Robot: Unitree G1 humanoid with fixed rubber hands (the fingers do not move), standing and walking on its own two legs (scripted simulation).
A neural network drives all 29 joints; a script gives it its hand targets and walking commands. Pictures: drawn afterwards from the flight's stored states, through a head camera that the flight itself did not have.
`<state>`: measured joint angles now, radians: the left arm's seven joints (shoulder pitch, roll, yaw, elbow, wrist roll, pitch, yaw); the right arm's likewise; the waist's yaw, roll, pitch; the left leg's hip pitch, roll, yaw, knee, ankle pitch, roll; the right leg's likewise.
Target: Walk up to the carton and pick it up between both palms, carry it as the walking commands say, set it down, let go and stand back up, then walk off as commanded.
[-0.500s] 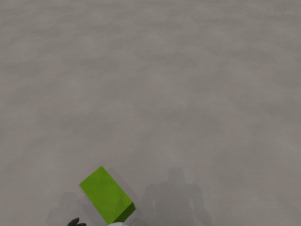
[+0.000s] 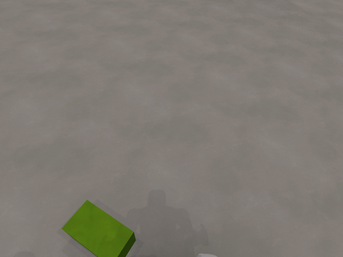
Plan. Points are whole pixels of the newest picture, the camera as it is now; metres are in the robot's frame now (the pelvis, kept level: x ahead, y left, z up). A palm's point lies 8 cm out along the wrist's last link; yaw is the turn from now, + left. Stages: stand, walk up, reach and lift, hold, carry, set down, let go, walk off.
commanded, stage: walk off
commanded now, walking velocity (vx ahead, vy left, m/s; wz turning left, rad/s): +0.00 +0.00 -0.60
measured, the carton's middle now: (101, 234) +0.33 +0.31 -0.69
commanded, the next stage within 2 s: stand in 0.86 s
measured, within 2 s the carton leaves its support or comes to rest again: neither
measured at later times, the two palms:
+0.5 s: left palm out of the picture +0.13 +0.22 -0.14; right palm out of the picture -0.03 -0.27 -0.13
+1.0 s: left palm (88, 227) +0.22 +0.22 -0.13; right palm out of the picture -0.12 -0.15 -0.14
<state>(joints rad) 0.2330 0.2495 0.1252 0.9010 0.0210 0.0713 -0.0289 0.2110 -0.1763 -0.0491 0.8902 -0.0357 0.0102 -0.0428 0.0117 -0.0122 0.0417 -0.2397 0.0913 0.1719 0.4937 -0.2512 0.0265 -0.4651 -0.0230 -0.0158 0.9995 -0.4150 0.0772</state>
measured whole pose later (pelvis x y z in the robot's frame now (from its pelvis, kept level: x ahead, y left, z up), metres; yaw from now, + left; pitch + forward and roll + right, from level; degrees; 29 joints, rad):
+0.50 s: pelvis -0.01 +0.01 -0.01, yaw -17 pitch +1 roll -1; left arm 0.20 0.20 0.07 0.88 0.02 0.03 -0.01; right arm 0.21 -0.25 -0.08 0.91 -0.01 0.05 -0.02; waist 0.00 0.01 0.07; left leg -0.42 0.08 0.01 0.84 -0.41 -0.05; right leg -0.29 0.04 0.05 0.50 -0.23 0.00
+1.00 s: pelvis -0.01 +0.08 -0.01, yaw -35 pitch +0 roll -1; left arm 0.12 0.21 0.09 0.87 0.02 0.08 -0.03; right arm 0.25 -0.21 -0.06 0.91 -0.04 0.00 -0.02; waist -0.02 0.04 0.09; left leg -0.24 0.10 0.30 0.56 -0.31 0.05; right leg -0.29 -0.03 -0.08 0.70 -0.42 0.05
